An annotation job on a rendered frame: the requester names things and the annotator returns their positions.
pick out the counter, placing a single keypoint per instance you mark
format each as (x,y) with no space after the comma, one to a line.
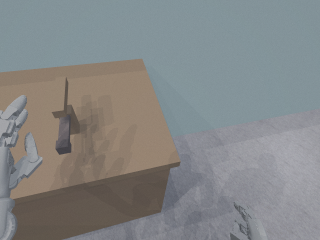
(121,148)

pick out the right robot hand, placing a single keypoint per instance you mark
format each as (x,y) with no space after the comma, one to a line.
(253,229)

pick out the tap lever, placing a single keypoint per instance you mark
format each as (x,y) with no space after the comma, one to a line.
(63,145)

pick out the left robot forearm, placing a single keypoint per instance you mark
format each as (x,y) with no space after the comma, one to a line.
(8,221)

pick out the left robot hand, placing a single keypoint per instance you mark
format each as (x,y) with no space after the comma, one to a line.
(11,121)

